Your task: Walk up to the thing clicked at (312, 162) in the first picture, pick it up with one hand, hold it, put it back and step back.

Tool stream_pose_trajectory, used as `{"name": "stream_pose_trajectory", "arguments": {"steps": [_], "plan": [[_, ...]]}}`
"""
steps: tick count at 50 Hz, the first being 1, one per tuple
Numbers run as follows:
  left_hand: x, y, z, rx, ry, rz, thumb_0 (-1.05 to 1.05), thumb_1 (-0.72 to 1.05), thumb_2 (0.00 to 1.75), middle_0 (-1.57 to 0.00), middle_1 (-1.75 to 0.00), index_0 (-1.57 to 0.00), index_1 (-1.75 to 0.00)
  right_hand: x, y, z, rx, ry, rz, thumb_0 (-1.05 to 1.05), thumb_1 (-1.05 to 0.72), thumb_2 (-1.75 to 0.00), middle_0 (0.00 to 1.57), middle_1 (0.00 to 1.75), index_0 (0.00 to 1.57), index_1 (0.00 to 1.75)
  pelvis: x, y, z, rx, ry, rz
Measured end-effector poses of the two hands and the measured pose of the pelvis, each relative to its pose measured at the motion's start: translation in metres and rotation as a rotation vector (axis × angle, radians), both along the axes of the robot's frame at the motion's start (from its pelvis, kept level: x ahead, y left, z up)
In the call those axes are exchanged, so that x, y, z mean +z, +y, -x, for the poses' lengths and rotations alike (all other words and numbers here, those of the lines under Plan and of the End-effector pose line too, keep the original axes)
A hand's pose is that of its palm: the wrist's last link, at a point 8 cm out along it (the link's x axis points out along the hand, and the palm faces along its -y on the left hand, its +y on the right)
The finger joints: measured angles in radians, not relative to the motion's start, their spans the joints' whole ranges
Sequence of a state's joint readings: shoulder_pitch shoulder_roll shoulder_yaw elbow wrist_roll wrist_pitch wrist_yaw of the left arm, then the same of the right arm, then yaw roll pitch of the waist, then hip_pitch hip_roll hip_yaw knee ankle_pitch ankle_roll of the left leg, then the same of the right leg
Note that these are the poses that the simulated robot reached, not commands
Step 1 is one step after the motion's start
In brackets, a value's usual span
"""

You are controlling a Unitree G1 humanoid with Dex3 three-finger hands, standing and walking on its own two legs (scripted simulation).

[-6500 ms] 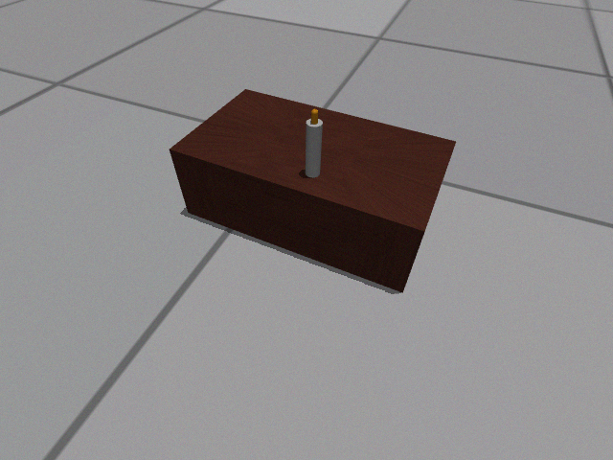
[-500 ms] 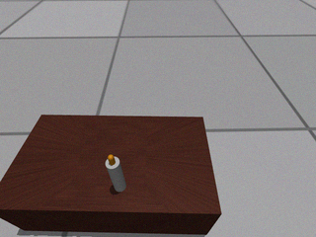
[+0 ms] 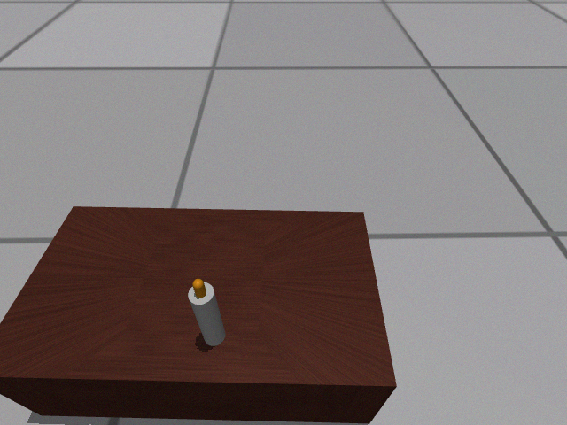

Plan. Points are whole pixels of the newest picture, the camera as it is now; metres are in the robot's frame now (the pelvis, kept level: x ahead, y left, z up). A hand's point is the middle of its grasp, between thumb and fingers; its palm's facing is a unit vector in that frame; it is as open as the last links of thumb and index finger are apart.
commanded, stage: stand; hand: left
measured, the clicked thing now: (206, 311) +0.46 +0.19 -0.29
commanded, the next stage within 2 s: go down in 0.34 s
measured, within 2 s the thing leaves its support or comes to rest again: neither
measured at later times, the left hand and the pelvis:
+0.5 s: hand out of the picture +0.09 +0.25 -0.15, palm faces +0.01 -0.94 -0.35, open 7.6 cm; pelvis +0.00 +0.00 +0.00, yaw +1 degrees
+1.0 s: hand out of the picture +0.15 +0.27 -0.15, palm faces +0.04 -0.94 -0.33, open 16.4 cm; pelvis +0.00 +0.02 -0.02, yaw +1 degrees
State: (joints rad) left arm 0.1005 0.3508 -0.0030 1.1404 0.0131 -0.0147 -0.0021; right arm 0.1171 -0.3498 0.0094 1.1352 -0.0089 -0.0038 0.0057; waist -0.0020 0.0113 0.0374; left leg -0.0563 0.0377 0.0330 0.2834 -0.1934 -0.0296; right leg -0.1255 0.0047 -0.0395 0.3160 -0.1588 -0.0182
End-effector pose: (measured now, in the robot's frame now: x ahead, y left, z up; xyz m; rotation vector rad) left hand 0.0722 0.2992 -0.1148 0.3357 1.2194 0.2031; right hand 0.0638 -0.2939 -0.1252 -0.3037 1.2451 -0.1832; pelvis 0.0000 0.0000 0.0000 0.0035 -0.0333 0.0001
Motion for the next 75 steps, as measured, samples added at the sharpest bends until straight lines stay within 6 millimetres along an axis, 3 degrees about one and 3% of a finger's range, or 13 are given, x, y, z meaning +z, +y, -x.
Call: {"name": "stream_pose_trajectory", "arguments": {"steps": [15,23,25,32,35,42,51,62,75], "plan": [[-0.002,0.0,0.004,0.006,0.022,0.002,0.01,0.9,0.9,-0.2,-0.3,-0.21,-0.3,-0.002,0.0,0.003,-0.001,0.021,0.0,0.01,-0.9,-0.9,0.2,0.3,0.2,0.3,0.0,0.001,-0.002,0.001,0.005,0.0],[-0.001,0.0,0.0,0.004,0.013,0.004,0.01,0.9,0.9,-0.2,-0.3,-0.21,-0.3,-0.001,0.001,-0.002,0.002,0.011,0.001,0.01,-0.9,-0.9,0.2,0.3,0.2,0.3,0.0,0.001,-0.004,0.0,0.005,0.0],[0.0,-0.002,-0.009,0.022,-0.036,0.007,0.01,0.88,0.88,-0.18,-0.27,-0.19,-0.28,0.0,0.004,-0.007,-0.006,-0.041,0.0,0.01,-0.92,-0.91,0.2,0.3,0.2,0.3,-0.002,0.002,-0.002,0.011,0.027,-0.001],[-0.003,-0.002,-0.064,0.016,-0.149,0.019,0.01,0.61,0.6,-0.08,-0.15,-0.1,-0.14,-0.004,0.03,-0.017,-0.011,-0.147,-0.039,0.01,-1.0,-0.92,0.2,0.3,0.2,0.3,-0.011,0.002,0.011,0.013,0.103,-0.003],[0.002,0.003,-0.076,0.0,-0.168,0.003,0.01,0.43,0.44,-0.07,-0.11,-0.08,-0.1,-0.003,0.04,-0.017,-0.034,-0.181,-0.057,0.01,-1.0,-0.92,0.2,0.3,0.2,0.3,-0.013,0.004,0.008,0.006,0.117,-0.003],[0.008,0.012,-0.073,0.021,-0.095,-0.015,0.01,0.04,0.21,-0.06,-0.07,-0.08,-0.06,0.002,0.055,-0.034,-0.035,-0.279,-0.072,0.01,-0.96,-0.91,0.2,0.3,0.2,0.3,-0.015,0.014,0.002,0.005,0.122,0.005],[0.004,0.014,-0.069,0.031,-0.113,0.028,0.0,-0.35,0.1,-0.07,-0.07,-0.08,-0.07,0.012,0.068,-0.072,0.034,-0.393,-0.042,0.01,-0.88,-0.89,0.2,0.3,0.2,0.3,-0.022,0.024,-0.004,0.013,0.142,0.015],[0.01,0.023,-0.076,0.01,-0.143,0.021,0.0,-0.5,0.08,-0.08,-0.08,-0.08,-0.09,0.015,0.082,-0.1,0.056,-0.481,-0.022,0.01,-0.85,-0.88,0.2,0.3,0.2,0.3,-0.032,0.034,-0.015,0.025,0.169,0.034],[0.011,0.022,-0.069,0.008,-0.167,0.026,0.0,-0.51,0.11,-0.07,-0.1,-0.07,-0.1,0.006,0.09,-0.096,0.062,-0.515,-0.022,0.01,-0.84,-0.88,0.2,0.3,0.2,0.3,-0.045,0.036,-0.011,0.033,0.2,0.046]]}}
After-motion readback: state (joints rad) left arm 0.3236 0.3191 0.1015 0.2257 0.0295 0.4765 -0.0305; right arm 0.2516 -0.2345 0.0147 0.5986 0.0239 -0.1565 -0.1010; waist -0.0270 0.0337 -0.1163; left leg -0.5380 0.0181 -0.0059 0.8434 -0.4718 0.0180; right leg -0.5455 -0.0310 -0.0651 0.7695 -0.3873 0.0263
